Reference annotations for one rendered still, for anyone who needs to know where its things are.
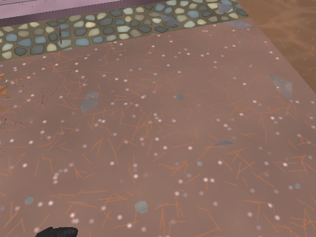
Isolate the robot left hand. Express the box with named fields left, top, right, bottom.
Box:
left=36, top=226, right=78, bottom=237

